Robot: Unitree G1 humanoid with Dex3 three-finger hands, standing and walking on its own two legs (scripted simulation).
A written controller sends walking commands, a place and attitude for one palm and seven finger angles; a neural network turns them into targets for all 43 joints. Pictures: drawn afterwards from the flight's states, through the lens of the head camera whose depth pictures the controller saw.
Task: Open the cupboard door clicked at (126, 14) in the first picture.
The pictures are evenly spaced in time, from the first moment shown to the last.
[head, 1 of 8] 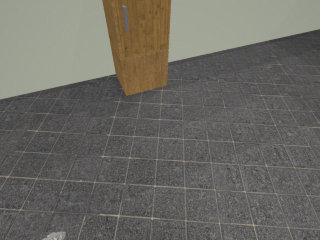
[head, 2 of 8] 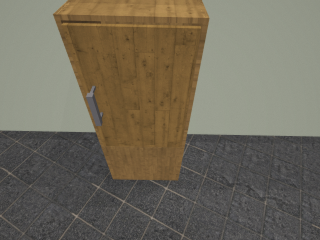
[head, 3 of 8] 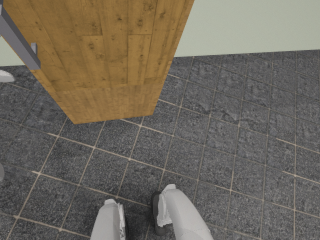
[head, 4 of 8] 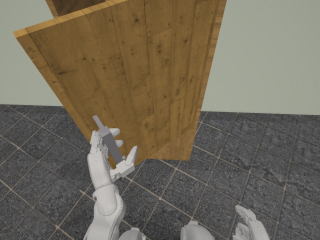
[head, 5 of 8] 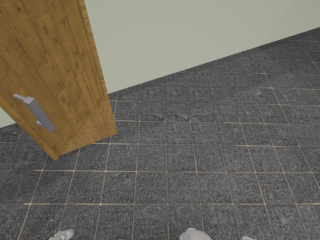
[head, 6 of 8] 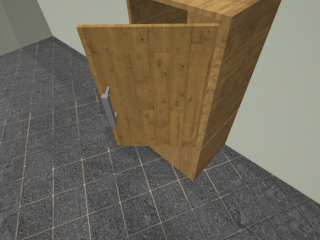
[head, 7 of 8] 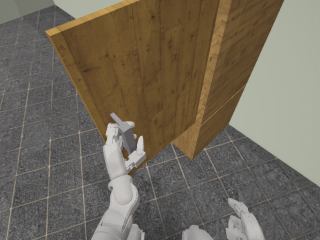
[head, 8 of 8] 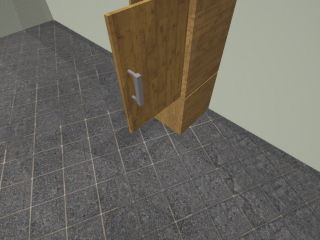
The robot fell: no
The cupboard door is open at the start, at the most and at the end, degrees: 0 88 88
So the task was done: yes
